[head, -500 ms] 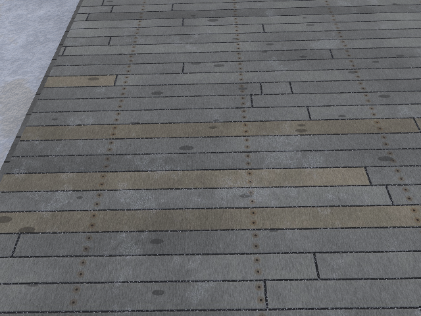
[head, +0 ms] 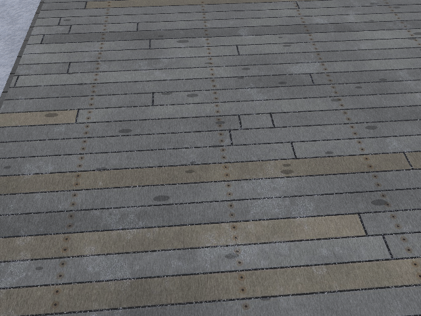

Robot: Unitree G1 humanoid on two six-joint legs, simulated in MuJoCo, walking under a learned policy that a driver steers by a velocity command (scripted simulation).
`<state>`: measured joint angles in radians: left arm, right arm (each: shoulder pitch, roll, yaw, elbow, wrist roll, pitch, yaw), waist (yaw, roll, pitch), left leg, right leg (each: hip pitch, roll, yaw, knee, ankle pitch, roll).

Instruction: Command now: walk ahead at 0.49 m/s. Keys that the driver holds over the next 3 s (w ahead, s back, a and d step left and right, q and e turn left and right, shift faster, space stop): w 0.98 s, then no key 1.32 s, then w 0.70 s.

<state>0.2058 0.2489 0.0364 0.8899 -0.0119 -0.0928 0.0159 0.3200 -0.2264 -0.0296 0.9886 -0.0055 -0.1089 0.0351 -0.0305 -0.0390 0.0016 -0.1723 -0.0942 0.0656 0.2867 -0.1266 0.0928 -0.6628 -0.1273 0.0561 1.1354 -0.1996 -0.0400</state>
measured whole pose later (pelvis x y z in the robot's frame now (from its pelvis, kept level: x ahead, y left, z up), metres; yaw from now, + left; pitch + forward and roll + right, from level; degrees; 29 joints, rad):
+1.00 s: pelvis +0.55 -0.01 -0.01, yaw +1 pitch +2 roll +0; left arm 0.29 0.26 0.05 0.95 -0.02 -0.10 0.00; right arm 0.19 -0.24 -0.05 0.91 0.00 -0.10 0.03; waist 0.00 -0.03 0.02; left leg -0.34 -0.04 0.07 0.45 -0.14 0.07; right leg -0.43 -0.05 0.03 1.19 -0.35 -0.05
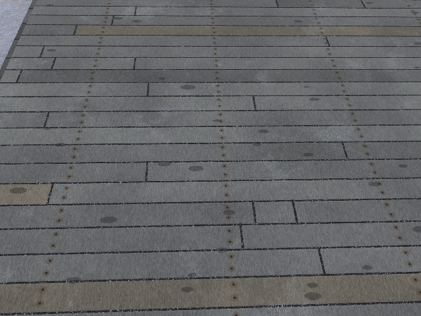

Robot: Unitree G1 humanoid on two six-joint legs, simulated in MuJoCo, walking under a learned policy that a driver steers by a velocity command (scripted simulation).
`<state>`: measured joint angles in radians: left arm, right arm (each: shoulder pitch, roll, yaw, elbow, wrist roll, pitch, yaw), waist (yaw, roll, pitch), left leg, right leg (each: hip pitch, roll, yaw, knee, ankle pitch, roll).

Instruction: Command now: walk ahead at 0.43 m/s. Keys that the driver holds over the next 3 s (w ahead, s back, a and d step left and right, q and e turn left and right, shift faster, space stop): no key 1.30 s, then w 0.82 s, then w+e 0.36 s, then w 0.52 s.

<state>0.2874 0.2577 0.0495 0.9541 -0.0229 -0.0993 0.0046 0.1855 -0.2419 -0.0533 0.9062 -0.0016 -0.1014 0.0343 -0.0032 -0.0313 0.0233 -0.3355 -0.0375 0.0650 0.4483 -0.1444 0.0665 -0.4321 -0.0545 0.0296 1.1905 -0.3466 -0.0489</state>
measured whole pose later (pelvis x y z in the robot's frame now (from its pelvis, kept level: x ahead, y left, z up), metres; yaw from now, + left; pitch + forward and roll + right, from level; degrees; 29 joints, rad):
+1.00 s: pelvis +0.19 -0.01 +0.00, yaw +0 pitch -1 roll +0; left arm 0.12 0.21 0.05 1.06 0.00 0.01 0.03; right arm 0.26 -0.18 -0.02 1.10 0.00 -0.02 -0.03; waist -0.01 0.00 0.04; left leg -0.13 0.01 0.03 0.51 -0.36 0.00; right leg -0.30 0.00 -0.02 0.52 -0.19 -0.01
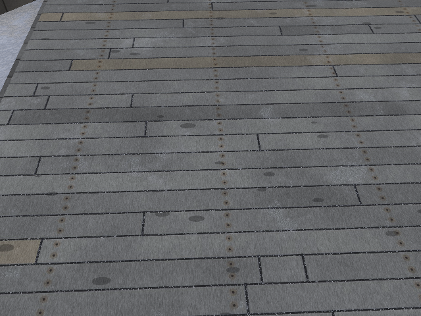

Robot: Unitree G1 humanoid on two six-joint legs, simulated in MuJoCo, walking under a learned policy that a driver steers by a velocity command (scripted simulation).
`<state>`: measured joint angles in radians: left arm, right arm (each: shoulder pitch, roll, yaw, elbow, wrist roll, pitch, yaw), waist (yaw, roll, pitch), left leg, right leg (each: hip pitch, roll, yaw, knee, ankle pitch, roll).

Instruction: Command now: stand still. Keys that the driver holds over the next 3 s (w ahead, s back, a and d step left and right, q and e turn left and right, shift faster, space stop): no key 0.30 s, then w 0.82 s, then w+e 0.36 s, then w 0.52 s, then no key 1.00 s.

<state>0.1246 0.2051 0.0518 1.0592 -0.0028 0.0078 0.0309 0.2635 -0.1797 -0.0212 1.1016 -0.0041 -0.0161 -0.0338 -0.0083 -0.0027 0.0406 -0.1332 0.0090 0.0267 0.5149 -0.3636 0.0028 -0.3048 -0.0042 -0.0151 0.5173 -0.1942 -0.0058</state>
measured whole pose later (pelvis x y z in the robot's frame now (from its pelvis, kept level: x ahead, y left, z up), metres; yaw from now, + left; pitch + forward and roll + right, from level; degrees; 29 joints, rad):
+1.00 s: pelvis +0.23 -0.03 +0.00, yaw +0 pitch +2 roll -1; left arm 0.45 0.19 0.03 1.11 -0.01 -0.09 0.01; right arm -0.02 -0.22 -0.05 0.89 0.03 -0.08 0.03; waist 0.09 0.03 0.01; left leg -0.66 0.08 0.03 0.60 0.03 0.05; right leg 0.14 0.03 -0.07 0.16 -0.33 -0.02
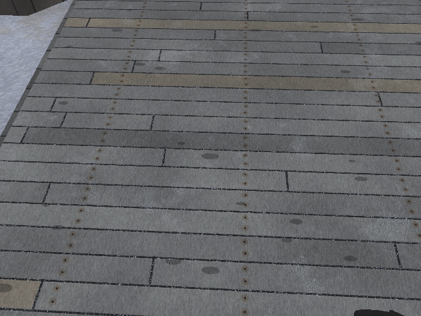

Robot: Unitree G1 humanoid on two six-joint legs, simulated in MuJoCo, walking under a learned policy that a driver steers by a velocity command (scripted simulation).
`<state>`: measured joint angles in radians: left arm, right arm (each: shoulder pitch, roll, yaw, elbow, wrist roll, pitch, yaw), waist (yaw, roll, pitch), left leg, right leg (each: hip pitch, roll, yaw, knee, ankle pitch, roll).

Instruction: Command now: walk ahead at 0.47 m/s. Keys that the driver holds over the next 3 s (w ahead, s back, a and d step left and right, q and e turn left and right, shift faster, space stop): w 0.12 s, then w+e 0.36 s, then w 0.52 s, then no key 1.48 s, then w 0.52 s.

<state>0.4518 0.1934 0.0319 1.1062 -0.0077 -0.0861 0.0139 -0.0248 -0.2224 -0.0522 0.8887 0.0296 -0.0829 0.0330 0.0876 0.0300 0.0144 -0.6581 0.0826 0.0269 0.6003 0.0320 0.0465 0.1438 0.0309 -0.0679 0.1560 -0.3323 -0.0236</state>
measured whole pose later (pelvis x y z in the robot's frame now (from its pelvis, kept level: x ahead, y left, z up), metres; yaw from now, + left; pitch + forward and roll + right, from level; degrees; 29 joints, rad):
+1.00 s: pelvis +0.58 -0.06 +0.01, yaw -14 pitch +2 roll -1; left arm 0.33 0.21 0.06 0.96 0.00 -0.09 0.00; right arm 0.09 -0.26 -0.07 0.92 0.01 -0.08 -0.01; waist 0.04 0.04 0.00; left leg -0.70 0.16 -0.03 0.82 -0.03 0.00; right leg -0.06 0.07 -0.05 0.23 -0.20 -0.07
